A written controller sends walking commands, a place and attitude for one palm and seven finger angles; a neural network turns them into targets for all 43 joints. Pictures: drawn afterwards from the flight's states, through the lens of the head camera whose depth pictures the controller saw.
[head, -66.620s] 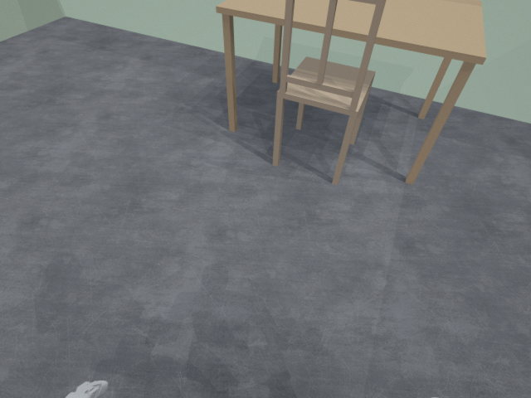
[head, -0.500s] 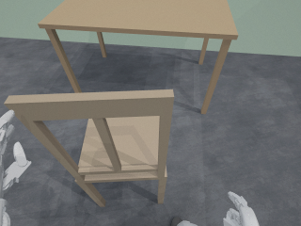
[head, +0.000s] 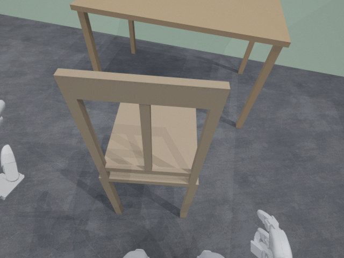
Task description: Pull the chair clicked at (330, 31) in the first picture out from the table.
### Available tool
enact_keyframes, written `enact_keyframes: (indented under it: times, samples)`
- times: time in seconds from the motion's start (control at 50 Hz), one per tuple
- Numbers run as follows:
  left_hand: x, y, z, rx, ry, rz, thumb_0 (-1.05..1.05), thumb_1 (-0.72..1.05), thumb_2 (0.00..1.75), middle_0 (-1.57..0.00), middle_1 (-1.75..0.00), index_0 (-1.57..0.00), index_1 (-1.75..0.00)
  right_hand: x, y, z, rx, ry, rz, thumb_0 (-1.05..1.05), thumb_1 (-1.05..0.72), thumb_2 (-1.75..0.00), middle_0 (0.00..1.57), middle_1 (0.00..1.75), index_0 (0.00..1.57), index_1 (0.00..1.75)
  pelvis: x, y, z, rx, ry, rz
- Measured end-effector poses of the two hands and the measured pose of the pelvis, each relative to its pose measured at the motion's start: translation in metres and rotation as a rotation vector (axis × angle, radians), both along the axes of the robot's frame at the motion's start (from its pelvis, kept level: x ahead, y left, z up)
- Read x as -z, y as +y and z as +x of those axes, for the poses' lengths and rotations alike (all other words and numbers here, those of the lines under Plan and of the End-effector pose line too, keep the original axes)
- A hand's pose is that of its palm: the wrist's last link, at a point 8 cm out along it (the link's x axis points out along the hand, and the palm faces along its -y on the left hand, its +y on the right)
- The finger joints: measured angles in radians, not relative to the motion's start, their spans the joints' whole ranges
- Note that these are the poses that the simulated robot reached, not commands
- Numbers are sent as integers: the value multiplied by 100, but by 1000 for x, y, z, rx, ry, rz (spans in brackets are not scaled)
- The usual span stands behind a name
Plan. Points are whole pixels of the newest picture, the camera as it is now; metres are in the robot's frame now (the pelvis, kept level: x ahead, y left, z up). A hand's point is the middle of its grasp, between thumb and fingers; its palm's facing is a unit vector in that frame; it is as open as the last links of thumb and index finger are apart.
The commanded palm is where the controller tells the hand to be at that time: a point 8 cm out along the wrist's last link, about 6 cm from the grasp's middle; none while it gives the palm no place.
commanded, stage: step back with the hand held close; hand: left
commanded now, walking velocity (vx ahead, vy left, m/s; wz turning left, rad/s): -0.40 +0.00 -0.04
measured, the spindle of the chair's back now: (147, 141) +0.43 +0.10 -0.04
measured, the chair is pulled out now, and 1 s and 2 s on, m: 0.61 0.61 0.61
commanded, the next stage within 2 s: stop stepping back and stand still in 0.10 s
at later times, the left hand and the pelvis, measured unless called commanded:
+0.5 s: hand (10, 237) +0.13 +0.23 +0.17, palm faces +0.32 -0.79 -0.53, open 7.4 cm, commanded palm +0.07 +0.26 +0.19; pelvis -0.10 -0.02 +0.00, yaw -6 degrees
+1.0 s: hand out of the picture +0.05 +0.24 +0.18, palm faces +0.38 -0.80 -0.46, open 7.4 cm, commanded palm +0.00 +0.28 +0.19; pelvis -0.16 -0.01 +0.01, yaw -3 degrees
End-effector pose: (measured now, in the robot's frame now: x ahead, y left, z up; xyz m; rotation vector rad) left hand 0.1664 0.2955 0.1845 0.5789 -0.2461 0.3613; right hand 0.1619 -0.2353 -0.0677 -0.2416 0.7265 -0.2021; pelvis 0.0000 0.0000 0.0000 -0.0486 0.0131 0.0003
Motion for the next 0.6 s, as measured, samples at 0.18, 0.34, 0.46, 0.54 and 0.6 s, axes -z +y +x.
enact_keyframes:
  times: [0.18, 0.34, 0.46, 0.54, 0.6]
  samples:
    - [-24, -11, -27, 34, -137, 38, 2, 89, 90, -20, -30, -21, -30, 8, 11, -28, -76, -34, 59, 1, -90, -90, 20, 30, 21, 30, 2, -13, -44, 79, 58, 10]
    - [-6, -59, -58, 201, 57, 20, 2, 89, 89, -21, -30, -21, -30, 16, -26, -109, 59, 62, 99, 1, -90, -90, 21, 30, 21, 30, -3, -25, -82, 93, 24, 29]
    - [-9, -37, -76, 145, 1, 73, 2, 88, 89, -22, -30, -22, -30, 9, -55, -157, 185, 65, 1, 1, -90, -90, 20, 30, 20, 30, 3, -21, -91, 87, 12, 57]
    - [-7, -31, -83, 92, -9, 38, 2, 89, 89, -21, -30, -22, -30, 6, -58, -178, 176, 30, 5, 1, -90, -90, 20, 30, 20, 30, 1, -24, -115, 103, -31, 71]
    - [-8, -42, -98, 111, -5, 27, 2, 89, 89, -21, -30, -22, -30, 9, -56, -191, 152, 3, 35, 1, -90, -90, 20, 30, 20, 30, 0, -27, -129, 80, -55, 51]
